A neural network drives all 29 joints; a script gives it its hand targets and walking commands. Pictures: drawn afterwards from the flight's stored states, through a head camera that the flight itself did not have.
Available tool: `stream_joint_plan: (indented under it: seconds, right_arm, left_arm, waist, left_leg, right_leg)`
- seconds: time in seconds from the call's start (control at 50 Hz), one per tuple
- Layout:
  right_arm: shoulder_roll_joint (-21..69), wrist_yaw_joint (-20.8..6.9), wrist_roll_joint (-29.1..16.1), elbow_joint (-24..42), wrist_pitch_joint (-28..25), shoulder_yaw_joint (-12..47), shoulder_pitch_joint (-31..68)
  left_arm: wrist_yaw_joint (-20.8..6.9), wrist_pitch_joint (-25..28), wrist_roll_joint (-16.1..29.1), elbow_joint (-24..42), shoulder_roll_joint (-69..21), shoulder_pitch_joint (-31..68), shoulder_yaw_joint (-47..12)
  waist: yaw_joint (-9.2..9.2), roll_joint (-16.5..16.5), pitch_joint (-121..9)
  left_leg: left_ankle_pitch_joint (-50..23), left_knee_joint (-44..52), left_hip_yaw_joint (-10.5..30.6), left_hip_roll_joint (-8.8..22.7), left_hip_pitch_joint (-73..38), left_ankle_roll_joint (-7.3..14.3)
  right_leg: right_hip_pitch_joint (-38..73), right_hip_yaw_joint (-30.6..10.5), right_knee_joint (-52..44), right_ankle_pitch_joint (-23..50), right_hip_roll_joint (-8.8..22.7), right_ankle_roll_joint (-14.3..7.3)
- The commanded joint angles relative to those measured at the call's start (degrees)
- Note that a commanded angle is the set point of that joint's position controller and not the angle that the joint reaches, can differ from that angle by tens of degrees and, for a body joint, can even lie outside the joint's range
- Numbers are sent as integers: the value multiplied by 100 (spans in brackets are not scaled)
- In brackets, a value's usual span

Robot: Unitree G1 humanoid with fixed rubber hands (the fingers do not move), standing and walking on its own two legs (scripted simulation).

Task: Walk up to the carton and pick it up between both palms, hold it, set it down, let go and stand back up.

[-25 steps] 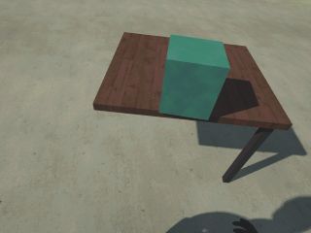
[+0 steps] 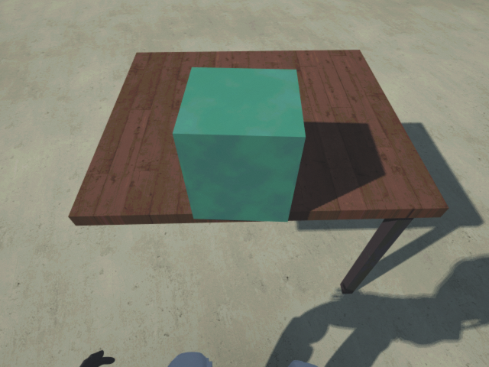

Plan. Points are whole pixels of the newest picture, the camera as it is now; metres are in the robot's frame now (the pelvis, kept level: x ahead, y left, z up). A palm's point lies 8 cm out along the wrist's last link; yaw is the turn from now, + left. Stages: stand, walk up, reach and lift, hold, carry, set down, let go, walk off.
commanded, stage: walk up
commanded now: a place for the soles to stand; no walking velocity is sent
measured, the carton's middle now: (242, 148) +0.53 +0.01 +0.03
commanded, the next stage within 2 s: none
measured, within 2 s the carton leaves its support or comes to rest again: neither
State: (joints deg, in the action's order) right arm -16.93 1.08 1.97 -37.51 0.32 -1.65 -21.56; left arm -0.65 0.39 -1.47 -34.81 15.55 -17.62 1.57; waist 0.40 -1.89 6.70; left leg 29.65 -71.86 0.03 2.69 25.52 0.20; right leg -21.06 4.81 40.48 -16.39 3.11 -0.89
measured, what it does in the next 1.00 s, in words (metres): steps on the spot: left foot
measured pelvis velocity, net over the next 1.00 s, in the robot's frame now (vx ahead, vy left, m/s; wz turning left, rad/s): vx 0.07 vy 0.01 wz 0.01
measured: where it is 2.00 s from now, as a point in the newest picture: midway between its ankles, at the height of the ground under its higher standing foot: outside the picture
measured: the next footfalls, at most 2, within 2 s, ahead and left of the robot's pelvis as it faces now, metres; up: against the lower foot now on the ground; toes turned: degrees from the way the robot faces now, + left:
left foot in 0.20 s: +0.15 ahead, +0.12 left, +0.00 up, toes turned -3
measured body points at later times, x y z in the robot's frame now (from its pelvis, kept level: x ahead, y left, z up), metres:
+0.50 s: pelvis +0.04 +0.01 +0.01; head +0.06 +0.01 +0.46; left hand +0.14 +0.28 -0.10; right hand +0.22 -0.24 -0.08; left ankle +0.11 +0.12 -0.72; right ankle +0.06 -0.12 -0.72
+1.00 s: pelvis +0.07 +0.01 +0.01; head +0.06 +0.01 +0.46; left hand +0.15 +0.27 -0.10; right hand +0.17 -0.25 -0.09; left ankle +0.11 +0.12 -0.72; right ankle +0.06 -0.12 -0.72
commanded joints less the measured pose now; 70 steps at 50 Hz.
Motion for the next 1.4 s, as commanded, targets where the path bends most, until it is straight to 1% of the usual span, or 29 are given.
stream_joint_plan:
  seconds: [0.0,0.06,0.08,0.12,0.14,0.16,0.18,0.2,0.22,0.24,0.26,0.28,0.32,0.34,0.38,0.4,0.44,0.54,0.62,0.8,0.82,0.84,0.88,0.96,1.04,1.08,1.14,1.2,1.38]
  right_arm:
    - [-436,-30,-4,555,-131,-180,-369]
    - [-175,-66,-52,572,-111,-81,-119]
    - [-122,-72,-70,563,-119,-53,-52]
    - [-148,-74,-69,493,-128,-66,-20]
    - [-260,-76,-61,442,-140,-106,-107]
    - [-471,-70,-73,448,-153,-156,-80]
    - [-767,-51,-50,502,-150,-227,85]
    - [-1092,-38,-79,640,-120,-272,487]
    - [-1147,-19,-180,653,-47,-288,792]
    - [-1144,-16,-241,673,2,-280,1105]
    - [-1031,-23,-281,691,18,-231,1341]
    - [-948,-22,-270,689,30,-188,1430]
    - [-812,-52,-212,674,18,-87,1414]
    - [-719,-84,-227,656,8,-49,1330]
    - [-667,-132,-259,566,26,-59,1278]
    - [-673,-139,-261,535,28,-71,1306]
    - [-730,-148,-243,470,-13,-79,1320]
    - [-724,-165,-227,389,-68,-54,1300]
    - [-774,-178,-222,371,-80,-74,1339]
    - [-763,-195,-203,277,-113,-79,1120]
    - [-593,-220,-78,196,-113,-93,699]
    - [-591,-218,-63,224,-94,-117,732]
    - [-574,-225,-115,261,-86,-134,731]
    - [-530,-211,-88,309,-178,-120,589]
    - [-660,-177,-117,308,-200,-150,509]
    - [-657,-160,-133,303,-202,-131,472]
    - [-614,-143,-138,313,-215,-97,377]
    - [-598,-132,-137,326,-200,-86,366]
    - [-594,-126,-147,388,-109,-85,559]
  left_arm:
    - [110,121,-44,230,1042,-385,264]
    - [161,150,-26,280,982,-158,171]
    - [164,134,3,296,1004,-116,157]
    - [145,70,81,326,1077,-22,132]
    - [127,39,140,363,1100,92,90]
    - [100,24,196,392,1027,87,36]
    - [70,21,242,421,828,-118,-29]
    - [64,-31,295,409,628,-514,-87]
    - [126,-200,297,297,708,-646,-34]
    - [158,-308,220,256,792,-579,19]
    - [149,-314,182,252,867,-463,54]
    - [130,-259,186,234,924,-458,83]
    - [106,-98,165,158,987,-598,82]
    - [101,-40,152,169,1056,-475,97]
    - [60,3,188,178,1050,-136,109]
    - [33,4,214,193,986,-38,92]
    - [9,21,216,225,892,-39,58]
    - [-19,53,206,287,922,-16,67]
    - [-29,36,171,294,896,-59,99]
    - [-9,79,168,268,934,-50,131]
    - [-34,103,33,199,772,-518,157]
    - [-30,94,13,215,797,-440,188]
    - [-30,85,53,253,840,-316,178]
    - [-19,127,73,299,865,-170,164]
    - [-35,108,92,266,712,-362,121]
    - [-19,127,77,227,721,-513,110]
    - [18,151,64,212,783,-581,109]
    - [52,130,70,235,784,-561,100]
    - [77,31,94,314,774,-403,105]
  waist:
    - [97,867,-389]
    - [38,900,-413]
    - [41,957,-521]
    - [-75,922,-805]
    - [-213,782,-947]
    - [-262,484,-1023]
    - [-220,-49,-1216]
    - [-42,-649,-1438]
    - [43,-623,-1264]
    - [103,-694,-933]
    - [130,-730,-617]
    - [163,-702,-500]
    - [196,-596,-815]
    - [111,-411,-999]
    - [-53,-182,-945]
    - [-68,-95,-795]
    - [-32,79,-722]
    - [-38,389,-791]
    - [16,202,-697]
    - [-14,91,-725]
    - [11,83,-1137]
    - [6,112,-702]
    - [-17,240,-362]
    - [-96,385,-254]
    - [-26,72,-156]
    - [19,-22,-302]
    - [7,17,-754]
    - [-6,70,-1042]
    - [-21,200,-893]
  left_leg:
    - [-129,578,273,228,501,-95]
    - [-592,2036,30,162,-91,-151]
    - [-887,2478,-81,112,-370,-132]
    - [-1876,3329,-241,-50,-1150,-25]
    - [-2672,3868,-228,-114,-1747,59]
    - [-3344,4192,10,-75,-2145,154]
    - [-3956,4155,617,454,-2514,368]
    - [-3609,4577,1815,1475,-1877,887]
    - [-2420,4981,2099,1820,-822,1397]
    - [-1283,5203,1979,1668,-145,1490]
    - [-834,5286,1696,1359,63,1300]
    - [-1022,5134,1361,1053,5,1044]
    - [-1857,4567,954,731,-364,599]
    - [-1915,4401,796,618,-582,477]
    - [-1120,4412,713,431,-947,386]
    - [-1046,4462,768,441,-974,380]
    - [-1429,4470,786,501,-911,376]
    - [-1843,4366,608,425,-1009,319]
    - [-1298,4724,790,490,-767,323]
    - [-1322,4787,746,453,-779,299]
    - [3,4835,621,301,-932,314]
    - [280,4824,582,219,-702,270]
    - [36,4689,534,176,-645,231]
    - [-1079,4426,443,119,-930,203]
    - [-1025,4730,800,333,-767,319]
    - [-1591,4709,803,359,-792,350]
    - [-2842,4382,620,314,-1146,365]
    - [-3562,4145,512,314,-1409,404]
    - [-3760,4025,459,286,-1420,434]
  right_leg:
    - [640,-1835,-1771,1934,1612,-1505]
    - [505,-1137,-1388,3686,1400,-1333]
    - [516,-988,-1205,4026,1307,-1248]
    - [365,-791,-756,3912,1169,-1006]
    - [73,-717,-492,3373,1074,-793]
    - [-228,-690,-338,2535,935,-520]
    - [-566,-454,-67,1392,696,-248]
    - [-197,-164,457,-447,243,25]
    - [436,-275,854,-1913,-14,98]
    - [626,-411,878,-1792,11,74]
    - [550,-431,528,-1434,-18,64]
    - [554,-411,-31,-867,-40,51]
    - [782,-648,-848,364,128,-28]
    - [698,-869,-1025,383,277,-85]
    - [98,-1050,-1330,-567,378,-151]
    - [-32,-976,-1390,-665,332,-128]
    - [115,-860,-1379,-263,272,-94]
    - [220,-939,-1514,28,374,-166]
    - [331,-889,-1451,-154,307,-159]
    - [383,-928,-1474,-112,328,-167]
    - [497,-840,-1611,-1516,202,-208]
    - [223,-915,-1723,-1913,187,-227]
    - [-36,-1061,-1944,-2051,283,-271]
    - [-157,-1151,-2029,-1279,403,-292]
    - [82,-844,-1601,-645,159,-215]
    - [398,-790,-1435,-2,149,-194]
    - [751,-776,-1281,835,216,-180]
    - [921,-721,-1145,1292,242,-161]
    - [917,-627,-1078,1419,235,-123]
